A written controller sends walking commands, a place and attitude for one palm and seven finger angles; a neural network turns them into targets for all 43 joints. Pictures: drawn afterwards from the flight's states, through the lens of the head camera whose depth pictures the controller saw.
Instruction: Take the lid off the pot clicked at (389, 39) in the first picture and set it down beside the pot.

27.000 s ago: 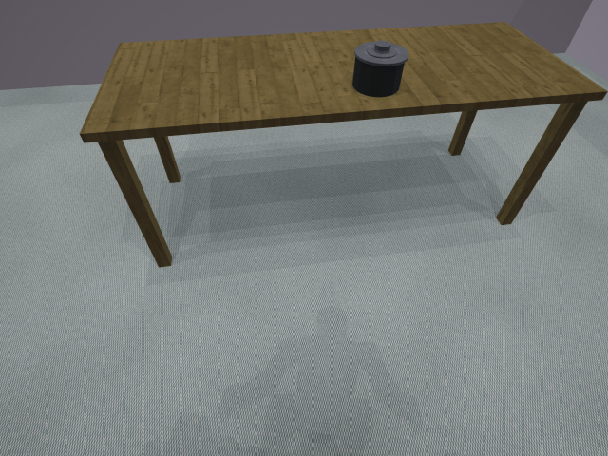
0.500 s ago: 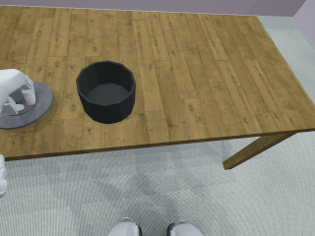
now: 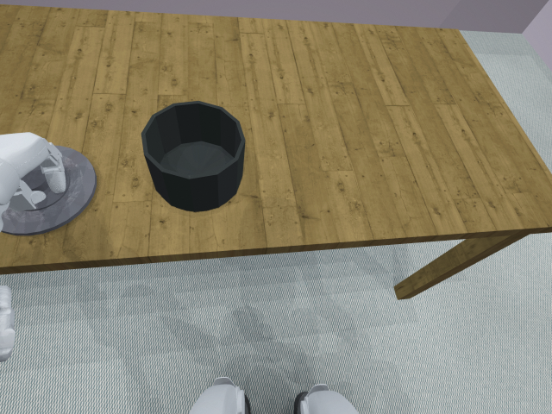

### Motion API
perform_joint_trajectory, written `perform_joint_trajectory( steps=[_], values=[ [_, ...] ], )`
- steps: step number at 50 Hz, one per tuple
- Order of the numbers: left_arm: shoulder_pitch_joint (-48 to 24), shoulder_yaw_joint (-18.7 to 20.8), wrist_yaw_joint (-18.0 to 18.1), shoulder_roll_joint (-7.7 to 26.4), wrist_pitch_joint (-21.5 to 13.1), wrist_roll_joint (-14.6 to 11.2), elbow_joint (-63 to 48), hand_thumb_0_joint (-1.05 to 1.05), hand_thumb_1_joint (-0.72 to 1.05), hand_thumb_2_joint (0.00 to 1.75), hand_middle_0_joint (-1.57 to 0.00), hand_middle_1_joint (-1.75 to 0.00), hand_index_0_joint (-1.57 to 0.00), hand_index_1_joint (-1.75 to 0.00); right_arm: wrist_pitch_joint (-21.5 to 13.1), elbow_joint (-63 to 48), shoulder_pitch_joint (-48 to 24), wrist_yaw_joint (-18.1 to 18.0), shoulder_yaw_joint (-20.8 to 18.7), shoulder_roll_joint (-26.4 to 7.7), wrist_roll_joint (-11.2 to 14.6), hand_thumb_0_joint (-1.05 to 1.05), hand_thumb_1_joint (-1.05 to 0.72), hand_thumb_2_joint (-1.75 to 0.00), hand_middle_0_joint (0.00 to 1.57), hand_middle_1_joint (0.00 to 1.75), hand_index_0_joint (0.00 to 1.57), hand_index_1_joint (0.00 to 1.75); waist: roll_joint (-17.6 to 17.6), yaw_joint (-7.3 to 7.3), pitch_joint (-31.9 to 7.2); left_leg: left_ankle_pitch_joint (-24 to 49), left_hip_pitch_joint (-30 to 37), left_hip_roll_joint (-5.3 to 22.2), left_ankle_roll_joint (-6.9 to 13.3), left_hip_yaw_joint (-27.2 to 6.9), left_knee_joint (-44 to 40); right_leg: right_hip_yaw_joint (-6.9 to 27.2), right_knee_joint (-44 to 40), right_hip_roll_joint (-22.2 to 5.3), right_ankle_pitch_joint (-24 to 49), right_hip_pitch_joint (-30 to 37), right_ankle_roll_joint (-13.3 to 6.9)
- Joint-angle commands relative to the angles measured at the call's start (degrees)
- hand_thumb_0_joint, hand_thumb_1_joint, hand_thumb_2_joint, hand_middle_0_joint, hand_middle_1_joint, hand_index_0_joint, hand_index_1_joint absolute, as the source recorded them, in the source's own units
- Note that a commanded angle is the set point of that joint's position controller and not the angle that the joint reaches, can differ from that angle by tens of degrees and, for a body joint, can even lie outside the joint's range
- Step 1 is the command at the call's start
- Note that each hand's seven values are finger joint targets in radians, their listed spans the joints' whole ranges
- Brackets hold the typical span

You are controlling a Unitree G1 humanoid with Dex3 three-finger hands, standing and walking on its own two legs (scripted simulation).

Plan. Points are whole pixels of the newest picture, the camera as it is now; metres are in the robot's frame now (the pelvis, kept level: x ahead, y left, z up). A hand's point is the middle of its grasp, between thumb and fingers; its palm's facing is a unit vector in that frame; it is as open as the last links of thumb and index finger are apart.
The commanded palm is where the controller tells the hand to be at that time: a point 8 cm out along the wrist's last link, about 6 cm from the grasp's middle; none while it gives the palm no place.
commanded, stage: open the fingers wide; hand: left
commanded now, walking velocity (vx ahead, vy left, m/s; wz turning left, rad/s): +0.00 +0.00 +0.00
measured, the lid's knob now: (32, 179) +0.46 +0.37 -0.02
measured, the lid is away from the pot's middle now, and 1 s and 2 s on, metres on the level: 0.25 0.25 0.25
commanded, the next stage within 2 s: raise the empty hand in 0.82 s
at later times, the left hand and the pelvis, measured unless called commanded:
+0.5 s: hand (24, 186) +0.43 +0.36 +0.01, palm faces -0.46 -0.13 -0.88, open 8.8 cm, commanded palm +0.48 +0.33 +0.06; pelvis +0.00 +0.00 +0.00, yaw +0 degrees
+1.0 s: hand (23, 184) +0.44 +0.36 +0.01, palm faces -0.44 -0.12 -0.89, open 11.0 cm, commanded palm +0.47 +0.34 +0.08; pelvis +0.00 +0.00 +0.00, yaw +0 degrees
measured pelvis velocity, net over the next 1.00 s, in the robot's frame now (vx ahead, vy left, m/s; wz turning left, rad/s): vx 0.00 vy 0.00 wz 0.00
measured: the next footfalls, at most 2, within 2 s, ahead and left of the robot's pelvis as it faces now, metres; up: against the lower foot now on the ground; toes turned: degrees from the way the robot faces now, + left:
none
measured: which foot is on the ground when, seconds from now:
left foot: down 0.00-1.00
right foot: down 0.00-1.00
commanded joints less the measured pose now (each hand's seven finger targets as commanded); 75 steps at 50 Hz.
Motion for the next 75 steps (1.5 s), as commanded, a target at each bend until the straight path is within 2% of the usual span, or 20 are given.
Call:
perform_joint_trajectory(
  steps=[1, 4, 14, 19, 21, 23, 26, 29, 35, 41, 44, 50, 54, 56, 58, 63, 67, 69, 73, 75],
  values=[
    [-27.0, 2.5, 2.6, 18.6, 0.4, -1.5, -13.0, 0.00, 0.40, 0.88, -0.56, -0.96, -0.72, -1.03, -0.7, -2.0, 7.9, -1.3, -4.5, -13.0, -0.2, 0.00, -0.90, -0.90, 0.20, 0.30, 0.20, 0.30, 12.8, -0.33, -24.3, 23.1, 39.8, 5.1, -8.3, -13.6, -8.8, -3.0, -3.1, 3.0, 1.5, -10.6, -1.6],
    [-26.8, 2.3, 2.4, 19.0, 0.5, -1.9, -11.7, 0.00, 0.35, 0.85, -0.54, -0.95, -0.68, -1.01, -1.2, -2.3, 7.7, -1.6, -4.0, -13.3, 0.1, 0.00, -0.90, -0.90, 0.20, 0.30, 0.20, 0.30, 10.1, -0.52, -23.0, 17.1, 35.8, 4.3, -7.3, -12.2, -9.2, -2.7, -3.6, 2.9, 0.8, -8.6, -1.7],
    [-25.4, 4.0, 2.7, 20.4, 0.1, -1.6, -12.5, 0.00, 0.19, 0.74, -0.44, -0.92, -0.52, -0.96, -1.7, -2.5, 8.0, -1.6, -4.2, -13.3, -0.2, 0.00, -0.90, -0.90, 0.20, 0.30, 0.20, 0.30, 11.8, 0.45, -24.9, 23.0, 37.8, 4.5, -8.4, -13.0, -8.3, -2.9, -2.7, 2.9, 1.9, -9.1, -1.8],
    [-24.9, 0.8, 1.9, 17.3, 1.3, -1.6, -8.5, 0.00, 0.11, 0.71, -0.41, -0.89, -0.45, -0.91, -1.6, -2.6, 8.2, -1.1, -4.0, -13.5, 0.3, 0.00, -0.90, -0.90, 0.20, 0.30, 0.20, 0.30, 9.4, -0.17, -21.7, 17.7, 34.2, 4.2, -7.8, -12.3, -8.6, -3.0, -2.7, 3.2, 0.7, -9.9, -1.8],
    [-26.2, 1.4, 1.3, 18.1, 1.0, -1.6, -10.2, 0.00, 0.07, 0.69, -0.39, -0.88, -0.42, -0.89, -1.7, -2.3, 8.5, -1.3, -4.1, -13.4, 0.2, 0.00, -0.90, -0.90, 0.20, 0.30, 0.20, 0.30, 11.5, -0.08, -23.9, 21.1, 36.6, 4.4, -8.0, -12.3, -8.0, -2.7, -2.6, 3.1, 1.4, -10.0, -1.7],
    [-25.0, 3.3, 1.1, 20.8, 0.6, -1.6, -9.4, 0.00, 0.04, 0.68, -0.38, -0.87, -0.39, -0.88, -1.6, -2.7, 8.4, -1.6, -3.8, -13.5, 0.3, 0.00, -0.90, -0.90, 0.20, 0.30, 0.20, 0.30, 9.4, 0.04, -24.1, 20.7, 34.6, 4.0, -7.5, -11.5, -7.6, -2.7, -2.6, 3.2, 2.0, -8.0, -1.7],
    [-26.1, 2.6, 0.9, 19.0, -0.2, -1.5, -12.7, 0.00, -0.01, 0.65, -0.35, -0.86, -0.35, -0.86, -1.4, -2.2, 8.9, -1.5, -4.4, -13.3, -0.2, 0.00, -0.90, -0.90, 0.20, 0.30, 0.20, 0.30, 13.7, 0.26, -26.5, 27.4, 40.1, 5.1, -9.2, -13.7, -7.6, -3.2, -1.9, 3.2, 2.4, -10.9, -1.7],
    [-24.2, 3.3, 0.9, 20.2, 0.3, -2.0, -9.1, 0.00, -0.01, 0.65, -0.35, -0.86, -0.35, -0.86, -1.2, -2.4, 8.7, -1.4, -4.0, -13.5, 0.1, 0.00, -0.90, -0.90, 0.20, 0.30, 0.20, 0.30, 9.3, 0.07, -23.0, 21.7, 34.4, 4.2, -7.6, -11.6, -7.6, -2.9, -2.7, 3.3, 1.7, -9.0, -1.7],
    [-24.2, 4.1, 1.0, 20.4, -0.4, -1.7, -11.8, 0.00, -0.01, 0.64, -0.35, -0.86, -0.35, -0.86, -0.9, -2.4, 8.9, -1.3, -4.3, -13.2, -0.1, 0.00, -0.90, -0.90, 0.20, 0.30, 0.20, 0.30, 11.9, 0.61, -26.4, 28.7, 38.9, 4.8, -8.8, -13.1, -7.3, -2.8, -2.2, 3.3, 3.2, -9.7, -1.8],
    [-25.3, 1.9, 1.1, 17.1, 0.2, -1.9, -12.0, 0.00, -0.01, 0.64, -0.35, -0.87, -0.35, -0.87, -0.7, -1.8, 9.1, -0.8, -4.7, -13.1, -0.2, 0.00, -0.90, -0.90, 0.20, 0.30, 0.20, 0.30, 13.1, 0.07, -25.3, 27.8, 40.9, 5.5, -9.5, -14.6, -7.9, -2.9, -2.2, 3.3, 1.9, -12.2, -1.6],
    [-24.4, 2.1, 1.4, 18.4, 0.8, -2.0, -8.8, 0.00, -0.01, 0.64, -0.35, -0.86, -0.35, -0.86, -0.8, -2.4, 8.5, -1.0, -4.1, -13.2, 0.2, 0.00, -0.90, -0.90, 0.20, 0.30, 0.20, 0.30, 8.5, -0.29, -22.5, 20.7, 34.6, 4.2, -7.8, -12.0, -8.0, -2.6, -2.9, 3.4, 1.5, -9.3, -1.6],
    [-25.9, 5.8, 1.8, 22.2, 0.0, -1.8, -16.2, 0.00, -0.01, 0.64, -0.35, -0.86, -0.35, -0.86, -1.0, -2.7, 8.4, -1.1, -4.5, -12.9, -0.2, 0.00, -0.90, -0.90, 0.20, 0.30, 0.20, 0.30, 14.1, 1.33, -29.5, 31.5, 42.5, 4.9, -9.4, -13.5, -8.1, -2.7, -2.9, 3.1, 4.3, -7.4, -1.9],
    [-25.4, 0.9, 1.4, 16.7, 2.1, -2.3, -10.6, 0.00, -0.01, 0.64, -0.35, -0.86, -0.35, -0.86, -0.8, -2.3, 8.1, -0.5, -4.4, -13.0, 0.4, 0.00, -0.90, -0.90, 0.20, 0.30, 0.20, 0.30, 10.1, 0.03, -21.7, 23.0, 38.1, 4.6, -8.7, -12.9, -9.8, -2.9, -4.4, 3.2, 2.1, -8.4, -1.6],
    [-27.2, -0.8, 0.5, 14.7, 2.3, -2.5, -11.5, 0.00, -0.01, 0.64, -0.35, -0.86, -0.35, -0.86, -1.2, -1.9, 8.3, -0.5, -4.6, -12.8, 0.6, 0.00, -0.90, -0.90, 0.20, 0.30, 0.20, 0.30, 12.3, 0.12, -21.9, 22.6, 40.7, 5.0, -9.1, -14.1, -10.4, -2.5, -4.5, 3.0, 1.5, -9.6, -1.6],
    [-28.3, 1.5, 0.0, 17.4, 1.8, -2.8, -15.5, 0.00, -0.01, 0.64, -0.35, -0.86, -0.35, -0.86, -1.5, -2.2, 8.2, -0.7, -4.7, -12.7, 0.5, 0.00, -0.90, -0.90, 0.20, 0.30, 0.20, 0.30, 13.1, 0.91, -25.3, 24.3, 43.2, 5.0, -9.2, -14.4, -11.0, -2.3, -5.2, 2.9, 2.5, -7.1, -1.8],
    [-24.9, 1.2, -0.8, 17.1, 1.9, -3.5, -10.9, 0.00, -0.01, 0.64, -0.35, -0.86, -0.35, -0.86, -2.0, -2.4, 7.7, -0.9, -4.2, -12.7, 0.9, 0.00, -0.90, -0.90, 0.20, 0.30, 0.20, 0.30, 7.7, 0.84, -20.8, 21.7, 38.6, 4.0, -8.1, -11.9, -11.9, -2.2, -7.0, 2.9, 3.0, -3.6, -1.7],
    [-27.3, 0.5, -1.6, 16.6, 1.3, -3.4, -15.1, 0.00, -0.01, 0.64, -0.35, -0.86, -0.35, -0.86, -2.4, -2.5, 7.7, -1.0, -4.5, -12.5, 0.8, 0.00, -0.90, -0.90, 0.20, 0.30, 0.20, 0.30, 11.4, 1.20, -22.7, 25.4, 42.8, 4.4, -8.8, -12.8, -12.9, -2.2, -7.4, 2.7, 4.1, -3.2, -1.9],
    [-25.3, 1.8, -1.7, 17.9, 1.4, -3.7, -12.7, 0.00, -0.01, 0.64, -0.35, -0.86, -0.35, -0.86, -2.5, -2.7, 7.4, -1.1, -4.4, -12.6, 1.0, 0.00, -0.90, -0.90, 0.20, 0.30, 0.20, 0.30, 8.2, 1.25, -21.1, 23.9, 40.8, 4.0, -8.3, -11.9, -13.3, -2.1, -8.1, 2.8, 4.2, -1.4, -1.7],
    [-26.9, 0.7, -2.4, 17.3, 1.6, -3.9, -13.1, 0.00, -0.01, 0.64, -0.35, -0.86, -0.35, -0.86, -2.9, -2.6, 7.1, -1.1, -4.3, -12.6, 1.2, 0.00, -0.90, -0.90, 0.20, 0.30, 0.20, 0.30, 9.0, 1.29, -19.7, 21.9, 40.9, 3.8, -7.9, -11.2, -14.4, -1.8, -9.4, 2.5, 4.1, -0.3, -1.8],
    [-27.6, 2.7, -2.7, 19.5, 0.8, -3.9, -16.7, 0.00, -0.01, 0.64, -0.35, -0.86, -0.35, -0.86, -3.0, -2.9, 6.6, -1.3, -4.5, -12.7, 1.1, 0.00, -0.90, -0.90, 0.20, 0.30, 0.20, 0.30, 10.5, 2.29, -22.7, 25.8, 43.9, 4.2, -8.5, -12.0, -15.0, -1.6, -9.5, 2.3, 5.3, 0.9, -2.0]
  ],
)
